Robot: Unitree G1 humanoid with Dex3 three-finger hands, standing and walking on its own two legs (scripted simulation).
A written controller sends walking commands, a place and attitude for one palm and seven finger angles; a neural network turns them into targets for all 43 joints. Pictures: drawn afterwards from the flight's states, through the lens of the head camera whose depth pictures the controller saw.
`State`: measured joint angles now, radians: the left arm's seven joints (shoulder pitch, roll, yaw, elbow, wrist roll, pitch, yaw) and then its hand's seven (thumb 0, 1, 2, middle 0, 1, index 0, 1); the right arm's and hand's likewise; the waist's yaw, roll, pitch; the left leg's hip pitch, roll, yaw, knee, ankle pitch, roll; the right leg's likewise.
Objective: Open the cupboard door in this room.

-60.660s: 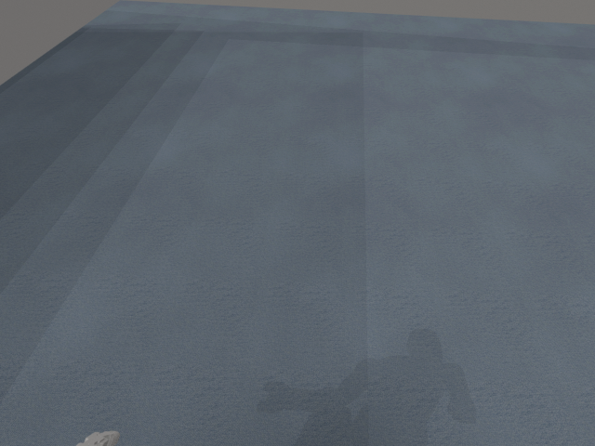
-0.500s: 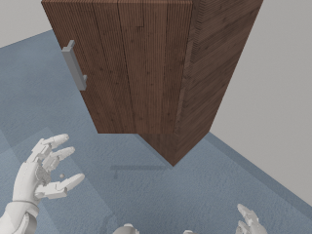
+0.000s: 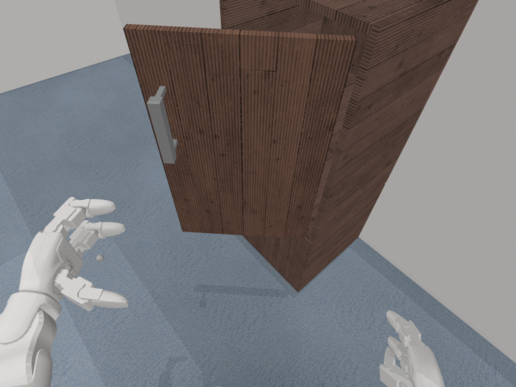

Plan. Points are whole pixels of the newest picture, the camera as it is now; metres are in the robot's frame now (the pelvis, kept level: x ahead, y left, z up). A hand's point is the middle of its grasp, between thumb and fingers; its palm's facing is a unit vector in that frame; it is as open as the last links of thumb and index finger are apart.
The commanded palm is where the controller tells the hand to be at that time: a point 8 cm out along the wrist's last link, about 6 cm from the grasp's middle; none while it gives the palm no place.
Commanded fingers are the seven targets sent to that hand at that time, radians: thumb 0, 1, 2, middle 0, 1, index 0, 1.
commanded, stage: raise the hand with hooked fingers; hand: left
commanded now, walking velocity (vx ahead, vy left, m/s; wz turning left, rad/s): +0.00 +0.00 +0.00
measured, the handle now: (165, 126) +0.55 +0.23 +0.09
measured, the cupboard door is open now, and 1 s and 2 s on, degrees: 46 46 46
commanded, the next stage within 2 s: move the hooked fingers beside the handle in 0.78 s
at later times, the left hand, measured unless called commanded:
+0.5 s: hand (88, 228) +0.29 +0.27 +0.11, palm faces +0.04 -1.00 -0.02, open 14.0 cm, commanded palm +0.26 +0.31 +0.11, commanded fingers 0.00 -0.50 0.30 -0.30 -1.20 -0.30 -1.20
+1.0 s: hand (99, 227) +0.30 +0.25 +0.11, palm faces +0.08 -1.00 -0.02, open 13.9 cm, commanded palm +0.28 +0.30 +0.11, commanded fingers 0.00 -0.50 0.30 -0.30 -1.20 -0.30 -1.20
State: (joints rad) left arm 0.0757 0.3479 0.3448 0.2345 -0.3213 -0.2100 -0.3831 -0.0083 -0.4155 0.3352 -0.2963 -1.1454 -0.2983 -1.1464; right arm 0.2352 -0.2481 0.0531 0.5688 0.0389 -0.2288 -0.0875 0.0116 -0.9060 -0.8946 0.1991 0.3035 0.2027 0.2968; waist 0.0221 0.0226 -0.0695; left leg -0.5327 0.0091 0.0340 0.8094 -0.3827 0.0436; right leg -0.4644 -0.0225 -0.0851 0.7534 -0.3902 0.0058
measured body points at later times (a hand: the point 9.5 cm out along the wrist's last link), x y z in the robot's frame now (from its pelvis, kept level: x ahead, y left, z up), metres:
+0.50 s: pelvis +0.00 -0.01 +0.01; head +0.02 +0.00 +0.46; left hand +0.29 +0.32 +0.11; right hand +0.14 -0.26 -0.07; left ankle +0.02 +0.09 -0.71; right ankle -0.01 -0.13 -0.71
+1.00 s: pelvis +0.00 -0.02 +0.01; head +0.02 -0.03 +0.46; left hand +0.29 +0.31 +0.11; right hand +0.16 -0.27 -0.07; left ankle +0.02 +0.09 -0.71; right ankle -0.01 -0.13 -0.71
